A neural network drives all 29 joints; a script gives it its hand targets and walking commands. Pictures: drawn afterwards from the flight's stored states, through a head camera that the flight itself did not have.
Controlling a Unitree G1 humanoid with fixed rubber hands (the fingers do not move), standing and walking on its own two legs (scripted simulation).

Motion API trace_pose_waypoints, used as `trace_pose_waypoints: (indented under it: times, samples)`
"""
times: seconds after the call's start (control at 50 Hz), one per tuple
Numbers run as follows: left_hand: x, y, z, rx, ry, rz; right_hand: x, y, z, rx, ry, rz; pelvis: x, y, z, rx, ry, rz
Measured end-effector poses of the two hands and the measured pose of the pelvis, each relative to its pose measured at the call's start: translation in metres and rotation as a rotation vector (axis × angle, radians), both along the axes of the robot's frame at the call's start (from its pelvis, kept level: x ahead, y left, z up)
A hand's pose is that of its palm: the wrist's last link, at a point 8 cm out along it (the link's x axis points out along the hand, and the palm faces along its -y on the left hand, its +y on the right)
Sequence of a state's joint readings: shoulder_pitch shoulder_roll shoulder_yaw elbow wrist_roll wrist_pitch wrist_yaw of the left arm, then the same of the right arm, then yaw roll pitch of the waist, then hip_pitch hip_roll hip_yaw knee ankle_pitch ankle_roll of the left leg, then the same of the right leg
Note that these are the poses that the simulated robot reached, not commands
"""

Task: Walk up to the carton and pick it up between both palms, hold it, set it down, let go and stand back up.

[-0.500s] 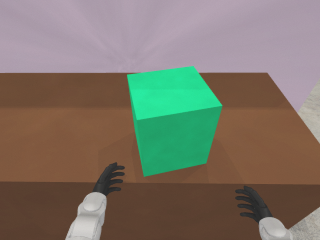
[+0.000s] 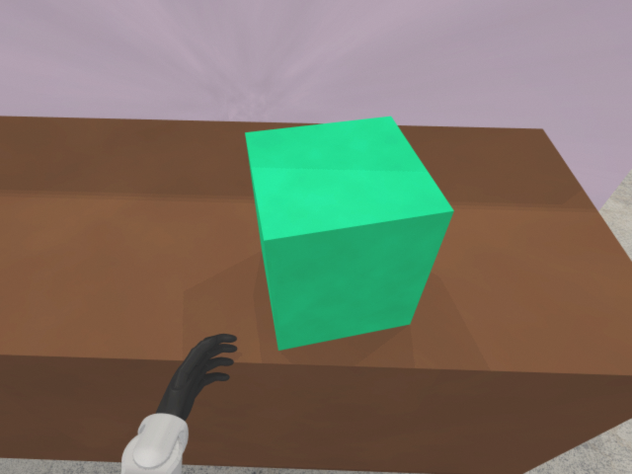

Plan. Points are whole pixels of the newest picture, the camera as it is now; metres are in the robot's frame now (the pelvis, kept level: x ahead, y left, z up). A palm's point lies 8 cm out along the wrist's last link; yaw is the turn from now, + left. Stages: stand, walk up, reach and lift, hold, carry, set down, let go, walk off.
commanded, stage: stand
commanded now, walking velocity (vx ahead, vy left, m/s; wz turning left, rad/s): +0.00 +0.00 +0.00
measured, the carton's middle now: (333, 235) +0.42 -0.01 +0.06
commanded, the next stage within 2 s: none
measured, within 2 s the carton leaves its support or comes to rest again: neither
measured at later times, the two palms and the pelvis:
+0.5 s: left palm (180, 400) +0.21 +0.19 -0.01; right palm out of the picture +0.13 -0.22 -0.09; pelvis +0.00 +0.01 +0.00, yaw +2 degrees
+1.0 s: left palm (184, 401) +0.21 +0.18 -0.01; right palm out of the picture +0.09 -0.25 -0.10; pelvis -0.01 -0.01 +0.00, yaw +4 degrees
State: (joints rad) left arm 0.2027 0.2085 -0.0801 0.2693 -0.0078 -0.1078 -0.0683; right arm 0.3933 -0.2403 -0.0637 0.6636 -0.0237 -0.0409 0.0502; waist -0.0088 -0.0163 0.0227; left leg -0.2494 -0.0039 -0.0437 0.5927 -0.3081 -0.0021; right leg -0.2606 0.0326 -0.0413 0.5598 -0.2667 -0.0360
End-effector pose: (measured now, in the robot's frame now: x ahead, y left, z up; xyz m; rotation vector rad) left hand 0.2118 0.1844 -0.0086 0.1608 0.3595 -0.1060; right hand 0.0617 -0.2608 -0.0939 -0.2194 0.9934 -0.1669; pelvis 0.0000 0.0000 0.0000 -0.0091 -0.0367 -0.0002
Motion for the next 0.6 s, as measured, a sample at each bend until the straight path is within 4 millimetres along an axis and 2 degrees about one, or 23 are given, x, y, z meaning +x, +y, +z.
trace_pose_waypoints:
  times: [0.08, 0.26, 0.38, 0.48, 0.6]
  samples:
    - [0.0, 0.001, -0.001, -0.002, -0.014, -0.018, 0.007, 0.005, 0.0, 0.006, -0.011, -0.003, 0.004, 0.004, -0.001, -0.002, 0.009, 0.008]
    - [0.0, 0.003, -0.002, -0.003, -0.025, -0.036, 0.044, 0.031, 0.002, 0.05, -0.081, 0.04, 0.006, 0.011, -0.002, 0.0, 0.018, 0.02]
    - [-0.001, 0.003, -0.002, -0.004, -0.028, -0.031, 0.062, 0.041, 0.004, 0.066, -0.116, 0.064, 0.005, 0.014, -0.003, 0.002, 0.021, 0.027]
    - [-0.001, 0.002, -0.002, -0.005, -0.03, -0.026, 0.065, 0.041, 0.004, 0.066, -0.118, 0.073, 0.003, 0.013, -0.003, 0.003, 0.021, 0.032]
    - [-0.001, 0.001, -0.002, 0.0, -0.032, -0.019, 0.06, 0.035, 0.002, 0.057, -0.098, 0.071, 0.001, 0.01, -0.003, 0.005, 0.02, 0.039]
